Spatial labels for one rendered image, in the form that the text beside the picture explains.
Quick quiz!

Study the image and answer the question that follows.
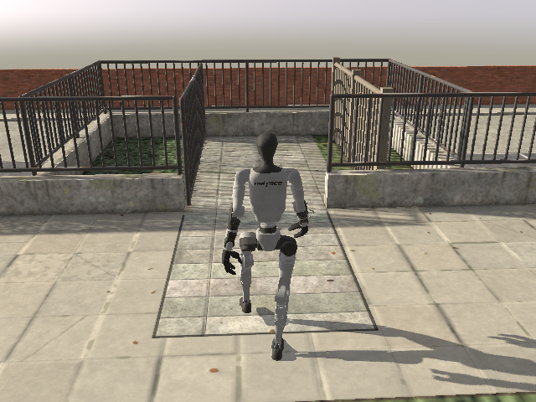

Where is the right robot forearm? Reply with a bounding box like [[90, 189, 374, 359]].
[[296, 200, 309, 227]]

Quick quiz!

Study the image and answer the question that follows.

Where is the left robot forearm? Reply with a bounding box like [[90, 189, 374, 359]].
[[223, 204, 240, 251]]

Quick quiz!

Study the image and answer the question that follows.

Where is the robot left upper arm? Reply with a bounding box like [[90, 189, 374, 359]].
[[232, 169, 250, 218]]

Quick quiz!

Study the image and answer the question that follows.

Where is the left robot thigh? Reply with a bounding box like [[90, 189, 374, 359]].
[[240, 232, 257, 268]]

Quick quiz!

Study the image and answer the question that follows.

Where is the robot right foot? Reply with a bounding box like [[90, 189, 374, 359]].
[[271, 338, 284, 361]]

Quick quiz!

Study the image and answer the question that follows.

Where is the robot left hand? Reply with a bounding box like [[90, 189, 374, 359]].
[[222, 250, 242, 275]]

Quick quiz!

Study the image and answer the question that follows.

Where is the robot right hand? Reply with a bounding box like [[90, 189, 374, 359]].
[[288, 222, 308, 238]]

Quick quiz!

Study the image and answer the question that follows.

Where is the robot right upper arm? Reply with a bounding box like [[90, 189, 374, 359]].
[[285, 168, 306, 213]]

